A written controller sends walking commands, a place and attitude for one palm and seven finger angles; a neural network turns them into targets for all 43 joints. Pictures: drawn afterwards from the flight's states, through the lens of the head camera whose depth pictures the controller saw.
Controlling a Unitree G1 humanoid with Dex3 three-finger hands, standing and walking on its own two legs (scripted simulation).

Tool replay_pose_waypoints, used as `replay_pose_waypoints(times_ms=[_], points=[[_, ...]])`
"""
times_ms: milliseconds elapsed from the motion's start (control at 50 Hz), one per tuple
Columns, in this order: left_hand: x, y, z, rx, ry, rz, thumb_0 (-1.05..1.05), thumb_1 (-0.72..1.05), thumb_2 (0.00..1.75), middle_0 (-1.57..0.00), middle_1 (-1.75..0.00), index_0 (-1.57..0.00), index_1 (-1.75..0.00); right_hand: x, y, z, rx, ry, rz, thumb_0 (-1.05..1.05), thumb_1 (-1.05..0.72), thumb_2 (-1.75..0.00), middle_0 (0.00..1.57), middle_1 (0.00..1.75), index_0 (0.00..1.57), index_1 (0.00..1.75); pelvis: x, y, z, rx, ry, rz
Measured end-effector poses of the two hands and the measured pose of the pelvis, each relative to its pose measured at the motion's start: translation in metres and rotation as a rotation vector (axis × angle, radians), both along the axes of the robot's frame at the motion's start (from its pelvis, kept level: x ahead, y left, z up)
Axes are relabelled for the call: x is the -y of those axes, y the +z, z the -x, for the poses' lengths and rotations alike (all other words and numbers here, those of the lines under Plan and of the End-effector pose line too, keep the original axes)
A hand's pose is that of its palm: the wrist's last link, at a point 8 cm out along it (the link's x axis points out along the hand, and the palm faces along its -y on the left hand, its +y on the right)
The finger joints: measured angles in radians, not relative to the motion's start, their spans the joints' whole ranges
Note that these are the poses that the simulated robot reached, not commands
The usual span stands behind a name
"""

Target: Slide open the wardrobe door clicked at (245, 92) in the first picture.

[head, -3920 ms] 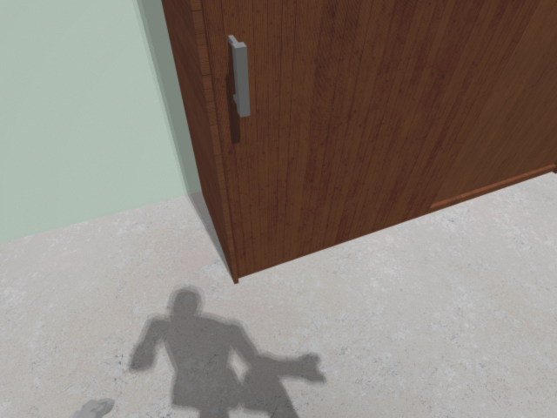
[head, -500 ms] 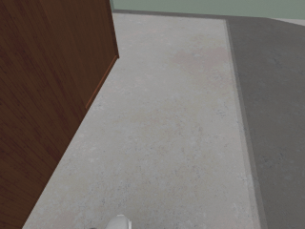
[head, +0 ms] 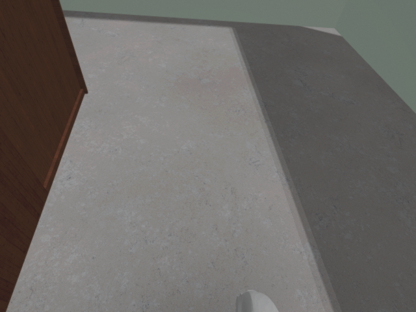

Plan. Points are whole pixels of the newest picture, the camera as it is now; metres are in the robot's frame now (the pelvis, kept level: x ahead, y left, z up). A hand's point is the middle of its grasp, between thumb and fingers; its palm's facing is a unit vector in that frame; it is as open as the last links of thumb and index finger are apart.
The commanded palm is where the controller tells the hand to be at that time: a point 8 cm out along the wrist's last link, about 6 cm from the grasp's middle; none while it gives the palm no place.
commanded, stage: walk to a spot facing it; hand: left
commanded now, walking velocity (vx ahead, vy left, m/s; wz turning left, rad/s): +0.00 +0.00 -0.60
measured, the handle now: out of the picture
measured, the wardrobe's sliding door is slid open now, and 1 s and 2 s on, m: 0.00 0.00 0.00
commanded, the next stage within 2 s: none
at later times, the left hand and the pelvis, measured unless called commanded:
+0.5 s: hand (158, 253) +0.28 +0.13 -0.17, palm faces -0.27 -0.93 -0.23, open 7.4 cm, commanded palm none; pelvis +0.13 -0.02 -0.01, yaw -17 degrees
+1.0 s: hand (143, 220) +0.36 +0.19 -0.18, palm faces -0.50 -0.84 -0.20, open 7.4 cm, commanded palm none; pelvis +0.19 +0.04 +0.00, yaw -35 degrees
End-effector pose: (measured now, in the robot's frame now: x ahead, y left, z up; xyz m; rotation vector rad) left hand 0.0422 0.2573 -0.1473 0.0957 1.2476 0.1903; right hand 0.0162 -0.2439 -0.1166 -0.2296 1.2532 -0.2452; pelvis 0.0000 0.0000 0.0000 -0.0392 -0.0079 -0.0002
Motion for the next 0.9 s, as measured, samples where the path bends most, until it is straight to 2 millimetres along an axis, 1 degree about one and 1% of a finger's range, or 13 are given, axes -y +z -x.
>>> replay_pose_waypoints(times_ms=[80,180,260,320,360,420,500,560,620,700,760,820,900], points=[[0.004,0.001,-0.064,0.033,-0.077,-0.002,0.00,0.91,0.90,-0.19,-0.30,-0.19,-0.30,-0.009,-0.009,0.027,-0.114,-0.090,-0.023,0.00,-0.92,-0.90,0.20,0.30,0.20,0.30,-0.004,-0.004,-0.025,-0.003,-0.043,-0.010],[0.031,-0.003,-0.137,0.049,-0.194,0.011,0.00,0.91,0.90,-0.19,-0.30,-0.19,-0.30,-0.026,-0.023,0.047,-0.228,-0.193,-0.084,0.00,-0.91,-0.90,0.20,0.30,0.20,0.30,0.000,-0.012,-0.056,-0.009,-0.098,-0.025],[0.062,-0.009,-0.194,0.083,-0.288,0.013,0.00,0.91,0.90,-0.19,-0.30,-0.19,-0.30,-0.032,-0.039,0.047,-0.290,-0.271,-0.139,0.00,-0.91,-0.90,0.21,0.30,0.20,0.30,0.011,-0.024,-0.084,-0.017,-0.152,-0.030],[0.080,-0.013,-0.224,0.137,-0.327,0.003,0.00,0.90,0.89,-0.20,-0.30,-0.20,-0.30,-0.025,-0.052,0.030,-0.298,-0.305,-0.172,0.00,-0.90,-0.90,0.21,0.30,0.20,0.30,0.022,-0.034,-0.102,-0.013,-0.188,-0.034],[0.085,-0.010,-0.232,0.139,-0.333,-0.006,0.00,0.90,0.89,-0.20,-0.30,-0.20,-0.30,-0.015,-0.054,0.004,-0.253,-0.311,-0.165,0.01,-0.90,-0.90,0.21,0.30,0.20,0.30,0.026,-0.031,-0.110,0.002,-0.211,-0.037],[0.085,-0.002,-0.235,0.100,-0.343,-0.027,0.00,0.90,0.89,-0.20,-0.30,-0.20,-0.30,0.003,-0.048,-0.049,-0.120,-0.305,-0.139,0.01,-0.90,-0.90,0.21,0.30,0.20,0.30,0.028,-0.022,-0.121,0.009,-0.251,-0.041],[0.078,0.009,-0.240,0.051,-0.382,-0.055,0.00,0.90,0.89,-0.20,-0.30,-0.20,-0.30,0.024,-0.034,-0.117,0.070,-0.292,-0.100,0.01,-0.91,-0.90,0.20,0.30,0.20,0.30,0.025,-0.012,-0.135,-0.007,-0.301,-0.054],[0.070,0.014,-0.248,0.038,-0.400,-0.066,0.00,0.90,0.89,-0.20,-0.30,-0.20,-0.30,0.032,-0.024,-0.154,0.166,-0.282,-0.077,0.00,-0.91,-0.90,0.20,0.30,0.20,0.30,0.018,-0.009,-0.144,-0.018,-0.337,-0.063],[0.059,0.015,-0.259,0.036,-0.410,-0.071,0.00,0.90,0.89,-0.20,-0.30,-0.20,-0.30,0.033,-0.016,-0.177,0.213,-0.277,-0.055,0.00,-0.91,-0.90,0.20,0.30,0.20,0.30,0.010,-0.008,-0.154,-0.026,-0.375,-0.066],[0.040,0.009,-0.275,0.031,-0.422,-0.068,0.00,0.90,0.89,-0.20,-0.30,-0.20,-0.30,0.025,-0.010,-0.194,0.232,-0.286,-0.020,0.00,-0.91,-0.90,0.20,0.30,0.20,0.30,-0.006,-0.011,-0.167,-0.034,-0.421,-0.054],[0.024,-0.004,-0.291,0.022,-0.434,-0.060,0.00,0.90,0.89,-0.20,-0.30,-0.20,-0.30,0.014,-0.007,-0.195,0.235,-0.307,0.016,0.00,-0.90,-0.90,0.20,0.30,0.20,0.30,-0.019,-0.017,-0.178,-0.036,-0.451,-0.039],[0.015,-0.009,-0.306,0.008,-0.470,-0.053,0.00,0.90,0.89,-0.20,-0.30,-0.20,-0.30,0.000,0.002,-0.181,0.210,-0.334,0.033,0.00,-0.90,-0.90,0.20,0.30,0.20,0.30,-0.027,-0.014,-0.185,-0.020,-0.500,-0.035],[0.013,-0.005,-0.323,-0.013,-0.538,-0.041,0.00,0.90,0.89,-0.20,-0.30,-0.20,-0.30,-0.018,0.010,-0.151,0.160,-0.408,0.044,0.00,-0.90,-0.90,0.21,0.30,0.20,0.30,-0.034,-0.006,-0.191,-0.017,-0.552,-0.013]])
